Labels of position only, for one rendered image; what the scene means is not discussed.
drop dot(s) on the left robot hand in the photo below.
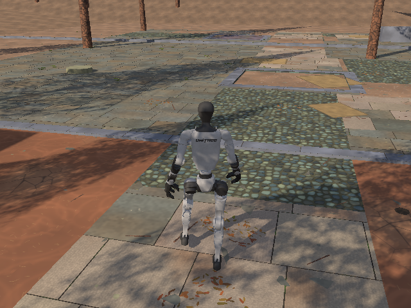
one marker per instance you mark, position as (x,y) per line
(168,189)

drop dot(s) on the robot right forearm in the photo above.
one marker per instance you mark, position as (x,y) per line
(235,167)

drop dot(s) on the robot left shin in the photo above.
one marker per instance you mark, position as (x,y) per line
(186,217)

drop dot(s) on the right robot hand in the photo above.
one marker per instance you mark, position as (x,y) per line
(238,177)

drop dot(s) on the robot left forearm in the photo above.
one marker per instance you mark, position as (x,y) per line
(173,172)

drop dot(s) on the left robot upper arm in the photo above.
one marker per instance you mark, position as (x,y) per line
(182,145)

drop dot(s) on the robot left thigh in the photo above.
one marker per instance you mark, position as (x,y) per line
(190,187)

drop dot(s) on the right robot upper arm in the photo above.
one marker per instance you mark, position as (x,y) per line
(229,146)

